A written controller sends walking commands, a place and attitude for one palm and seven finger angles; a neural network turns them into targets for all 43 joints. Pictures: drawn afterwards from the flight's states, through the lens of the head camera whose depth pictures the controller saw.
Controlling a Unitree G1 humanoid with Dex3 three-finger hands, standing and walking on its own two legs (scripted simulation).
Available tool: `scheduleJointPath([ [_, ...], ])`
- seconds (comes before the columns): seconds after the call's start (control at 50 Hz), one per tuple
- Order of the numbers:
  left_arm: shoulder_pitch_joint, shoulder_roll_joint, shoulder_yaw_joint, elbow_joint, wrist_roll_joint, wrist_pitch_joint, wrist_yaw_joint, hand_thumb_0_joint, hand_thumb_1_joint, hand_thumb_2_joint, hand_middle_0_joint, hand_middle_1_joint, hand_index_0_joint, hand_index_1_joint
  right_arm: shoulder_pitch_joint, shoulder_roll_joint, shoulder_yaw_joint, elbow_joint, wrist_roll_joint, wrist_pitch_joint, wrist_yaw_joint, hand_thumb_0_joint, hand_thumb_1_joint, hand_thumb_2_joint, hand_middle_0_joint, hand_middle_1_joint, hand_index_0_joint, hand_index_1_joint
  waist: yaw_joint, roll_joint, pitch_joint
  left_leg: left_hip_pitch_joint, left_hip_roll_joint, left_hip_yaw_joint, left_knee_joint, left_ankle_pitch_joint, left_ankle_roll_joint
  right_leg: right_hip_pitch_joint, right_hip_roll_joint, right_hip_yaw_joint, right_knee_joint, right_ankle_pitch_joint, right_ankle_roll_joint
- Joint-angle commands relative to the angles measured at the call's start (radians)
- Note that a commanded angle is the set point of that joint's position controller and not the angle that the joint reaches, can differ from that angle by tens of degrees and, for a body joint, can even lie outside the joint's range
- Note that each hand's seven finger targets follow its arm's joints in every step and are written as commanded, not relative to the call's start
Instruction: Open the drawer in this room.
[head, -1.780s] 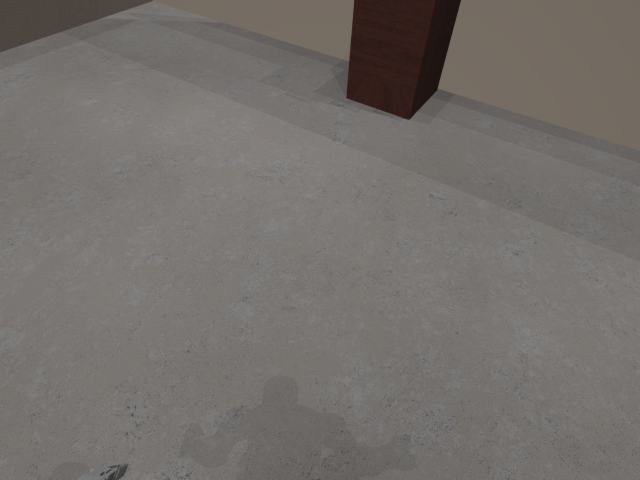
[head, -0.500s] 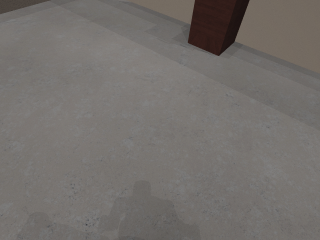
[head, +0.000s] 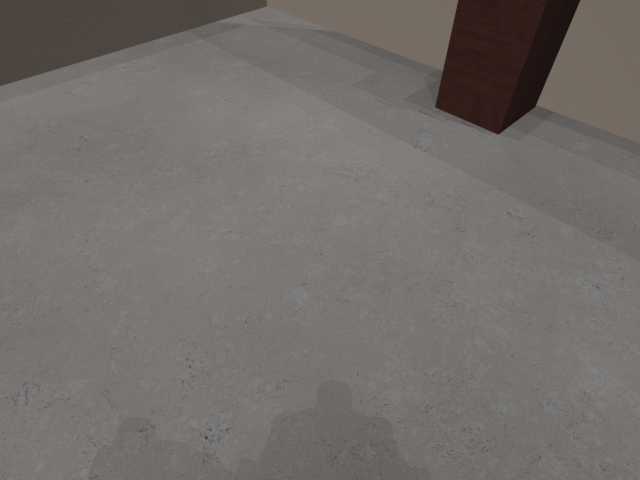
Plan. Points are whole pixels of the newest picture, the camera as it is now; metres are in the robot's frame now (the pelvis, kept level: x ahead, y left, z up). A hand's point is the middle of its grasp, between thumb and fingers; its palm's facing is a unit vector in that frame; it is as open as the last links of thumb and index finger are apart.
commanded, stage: stand and wait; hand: left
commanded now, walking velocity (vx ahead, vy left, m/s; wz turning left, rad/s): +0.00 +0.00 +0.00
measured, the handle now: out of the picture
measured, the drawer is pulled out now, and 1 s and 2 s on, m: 0.00 0.00 0.00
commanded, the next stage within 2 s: turn or walk to find it in 0.64 s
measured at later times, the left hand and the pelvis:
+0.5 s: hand out of the picture -0.03 +0.20 -0.18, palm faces +0.03 -0.98 -0.18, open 7.4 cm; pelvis -0.01 +0.03 +0.00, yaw +0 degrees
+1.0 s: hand out of the picture +0.00 +0.19 -0.18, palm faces -0.04 -0.98 -0.20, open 7.3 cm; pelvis -0.03 +0.02 +0.00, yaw -3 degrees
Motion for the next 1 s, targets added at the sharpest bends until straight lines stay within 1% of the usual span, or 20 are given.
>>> scheduleJointPath([
  [0.0, 0.048, 0.166, 0.043, -0.020, 0.003, -0.023, 0.013, 0.000, 0.900, 0.900, -0.200, -0.300, -0.200, -0.300, -0.008, -0.019, 0.013, -0.031, 0.003, -0.029, -0.012, 0.000, -0.900, -0.900, 0.200, 0.300, 0.200, 0.300, 0.016, -0.173, 0.068, 0.089, 0.023, 0.051, -0.199, 0.028, -0.003, -0.079, -0.220, 0.183, -0.172, 0.312, -0.115],
  [0.04, 0.045, 0.153, 0.038, -0.002, -0.007, -0.024, 0.015, 0.000, 0.900, 0.900, -0.200, -0.300, -0.200, -0.300, 0.038, -0.019, 0.025, 0.004, 0.005, -0.042, -0.019, 0.000, -0.900, -0.900, 0.200, 0.300, 0.200, 0.300, -0.007, -0.121, 0.024, 0.228, 0.032, 0.042, -0.402, 0.186, 0.002, -0.087, -0.175, 0.146, -0.103, 0.332, -0.062],
  [0.06, 0.059, 0.125, 0.033, 0.003, -0.013, -0.021, 0.013, 0.000, 0.900, 0.900, -0.200, -0.300, -0.200, -0.300, 0.044, -0.048, 0.024, 0.013, 0.005, -0.053, -0.023, 0.000, -0.900, -0.900, 0.200, 0.300, 0.200, 0.300, -0.001, -0.043, -0.001, 0.294, 0.085, -0.016, -0.438, 0.330, 0.020, -0.111, -0.125, 0.114, -0.063, 0.289, -0.022],
  [0.08, 0.084, 0.104, 0.031, 0.006, -0.013, -0.021, 0.012, 0.000, 0.900, 0.900, -0.200, -0.300, -0.200, -0.300, 0.037, -0.080, 0.023, 0.017, 0.002, -0.061, -0.026, 0.000, -0.900, -0.900, 0.200, 0.300, 0.200, 0.300, 0.019, 0.016, -0.031, 0.299, 0.146, -0.060, -0.404, 0.467, 0.046, -0.094, -0.095, 0.091, -0.060, 0.241, 0.004],
  [0.1, 0.096, 0.094, 0.027, 0.017, -0.010, -0.022, 0.012, 0.000, 0.900, 0.900, -0.200, -0.300, -0.200, -0.300, 0.016, -0.091, 0.022, 0.021, 0.003, -0.063, -0.032, 0.000, -0.900, -0.900, 0.200, 0.300, 0.200, 0.300, 0.028, 0.005, -0.038, 0.293, 0.163, -0.054, -0.373, 0.508, 0.052, -0.081, -0.086, 0.082, -0.076, 0.227, 0.014],
  [0.12, 0.069, 0.099, 0.024, 0.038, -0.011, -0.019, 0.013, 0.000, 0.900, 0.900, -0.200, -0.300, -0.200, -0.300, 0.009, -0.080, 0.026, 0.038, 0.004, -0.068, -0.032, 0.000, -0.900, -0.900, 0.200, 0.300, 0.200, 0.300, 0.016, 0.079, -0.046, 0.275, 0.151, -0.050, -0.400, 0.516, 0.054, -0.039, -0.090, 0.053, -0.066, 0.229, 0.025],
  [0.14, 0.065, 0.106, 0.022, 0.047, -0.014, -0.020, 0.012, 0.000, 0.900, 0.900, -0.200, -0.300, -0.200, -0.300, 0.006, -0.074, 0.031, 0.045, 0.006, -0.069, -0.034, 0.000, -0.900, -0.900, 0.200, 0.300, 0.200, 0.300, 0.019, 0.084, -0.046, 0.258, 0.145, -0.045, -0.412, 0.518, 0.054, -0.007, -0.088, 0.051, -0.069, 0.237, 0.030],
  [0.2, 0.075, 0.102, 0.016, 0.083, -0.011, -0.022, 0.012, 0.000, 0.900, 0.900, -0.200, -0.300, -0.200, -0.300, 0.003, -0.063, 0.033, 0.060, 0.009, -0.067, -0.036, 0.000, -0.900, -0.900, 0.200, 0.300, 0.200, 0.300, 0.016, 0.032, -0.022, 0.258, 0.127, -0.026, -0.417, 0.449, 0.040, -0.001, -0.098, 0.066, -0.102, 0.265, 0.024],
  [0.28, 0.075, 0.090, 0.010, 0.104, -0.008, -0.020, 0.012, 0.000, 0.900, 0.900, -0.200, -0.300, -0.200, -0.300, 0.013, -0.051, 0.037, 0.073, 0.008, -0.066, -0.037, 0.000, -0.900, -0.900, 0.200, 0.300, 0.200, 0.300, 0.009, 0.013, 0.035, 0.226, 0.117, -0.025, -0.458, 0.339, 0.040, -0.018, -0.097, 0.071, -0.132, 0.210, 0.025],
  [0.32, 0.083, 0.087, 0.010, 0.108, -0.007, -0.020, 0.011, 0.000, 0.900, 0.900, -0.200, -0.300, -0.200, -0.300, 0.019, -0.049, 0.038, 0.074, 0.009, -0.067, -0.037, 0.000, -0.900, -0.900, 0.200, 0.300, 0.200, 0.300, 0.012, -0.004, 0.042, 0.216, 0.116, -0.028, -0.469, 0.309, 0.042, -0.016, -0.099, 0.073, -0.144, 0.190, 0.026],
  [0.42, 0.079, 0.085, 0.010, 0.112, -0.006, -0.016, 0.011, 0.000, 0.900, 0.900, -0.200, -0.300, -0.200, -0.300, 0.032, -0.049, 0.040, 0.077, 0.007, -0.065, -0.033, 0.000, -0.900, -0.900, 0.200, 0.300, 0.200, 0.300, 0.012, 0.011, 0.078, 0.177, 0.110, -0.038, -0.505, 0.200, 0.043, -0.035, -0.093, 0.074, -0.156, 0.111, 0.027],
  [0.5, 0.081, 0.090, 0.011, 0.107, -0.006, -0.017, 0.010, 0.000, 0.900, 0.900, -0.200, -0.300, -0.200, -0.300, 0.047, -0.054, 0.039, 0.077, 0.006, -0.066, -0.031, 0.000, -0.900, -0.900, 0.200, 0.300, 0.200, 0.300, 0.016, -0.001, 0.063, 0.174, 0.108, -0.043, -0.510, 0.178, 0.045, -0.029, -0.091, 0.075, -0.152, 0.105, 0.026],
  [0.64, 0.070, 0.086, 0.016, 0.098, -0.008, -0.019, 0.010, 0.000, 0.900, 0.900, -0.200, -0.300, -0.200, -0.300, 0.075, -0.040, 0.039, 0.086, 0.005, -0.069, -0.032, 0.000, -0.900, -0.900, 0.200, 0.300, 0.200, 0.300, 0.013, -0.014, 0.048, 0.182, 0.108, -0.026, -0.490, 0.210, 0.044, -0.037, -0.093, 0.087, -0.143, 0.128, 0.021],
  [0.68, 0.056, 0.087, 0.024, 0.089, -0.007, -0.008, 0.009, 0.000, 0.900, 0.900, -0.200, -0.300, -0.200, -0.300, 0.082, -0.040, 0.034, 0.086, 0.005, -0.060, -0.035, 0.000, -0.900, -0.900, 0.200, 0.300, 0.200, 0.300, 0.008, -0.011, 0.070, 0.176, 0.117, -0.015, -0.475, 0.177, 0.042, -0.082, -0.085, 0.103, -0.124, 0.113, 0.018],
  [0.74, 0.044, 0.091, 0.039, 0.064, -0.003, 0.000, 0.004, 0.000, 0.900, 0.900, -0.200, -0.300, -0.200, -0.300, 0.077, -0.046, 0.021, 0.070, 0.003, -0.052, -0.037, 0.000, -0.900, -0.900, 0.200, 0.300, 0.200, 0.300, 0.008, 0.001, 0.055, 0.152, 0.135, -0.013, -0.454, 0.124, 0.049, -0.104, -0.074, 0.115, -0.090, 0.095, 0.012],
  [0.76, 0.046, 0.090, 0.039, 0.061, -0.003, -0.002, 0.004, 0.000, 0.900, 0.900, -0.200, -0.300, -0.200, -0.300, 0.081, -0.044, 0.021, 0.066, 0.002, -0.054, -0.036, 0.000, -0.900, -0.900, 0.200, 0.300, 0.200, 0.300, 0.009, -0.005, 0.038, 0.143, 0.133, -0.012, -0.450, 0.122, 0.050, -0.093, -0.072, 0.119, -0.086, 0.096, 0.012],
  [0.78, 0.048, 0.088, 0.039, 0.061, -0.002, -0.003, 0.005, 0.000, 0.900, 0.900, -0.200, -0.300, -0.200, -0.300, 0.078, -0.039, 0.021, 0.065, 0.002, -0.054, -0.035, 0.000, -0.900, -0.900, 0.200, 0.300, 0.200, 0.300, 0.010, -0.020, 0.046, 0.135, 0.128, -0.007, -0.443, 0.114, 0.049, -0.100, -0.074, 0.127, -0.090, 0.090, 0.010],
  [0.86, 0.057, 0.086, 0.035, 0.062, -0.002, -0.011, 0.007, 0.000, 0.900, 0.900, -0.200, -0.300, -0.200, -0.300, 0.084, -0.023, 0.025, 0.065, 0.002, -0.060, -0.033, 0.000, -0.900, -0.900, 0.200, 0.300, 0.200, 0.300, 0.007, -0.035, 0.028, 0.151, 0.113, 0.009, -0.418, 0.144, 0.044, -0.110, -0.084, 0.154, -0.099, 0.108, 0.002],
  [0.92, 0.047, 0.089, 0.035, 0.061, -0.003, -0.016, 0.009, 0.000, 0.900, 0.900, -0.200, -0.300, -0.200, -0.300, 0.098, -0.014, 0.026, 0.073, 0.003, -0.063, -0.032, 0.000, -0.900, -0.900, 0.200, 0.300, 0.200, 0.300, 0.002, -0.031, 0.014, 0.163, 0.112, 0.017, -0.411, 0.172, 0.038, -0.103, -0.087, 0.152, -0.095, 0.134, 0.001],
  [0.98, 0.035, 0.116, 0.032, 0.066, -0.005, -0.030, 0.011, 0.000, 0.900, 0.900, -0.200, -0.300, -0.200, -0.300, 0.087, -0.042, 0.027, 0.077, 0.003, -0.071, -0.028, 0.000, -0.900, -0.900, 0.200, 0.300, 0.200, 0.300, 0.004, -0.030, 0.030, 0.157, 0.103, -0.004, -0.437, 0.195, 0.041, -0.082, -0.092, 0.138, -0.119, 0.114, 0.001],
])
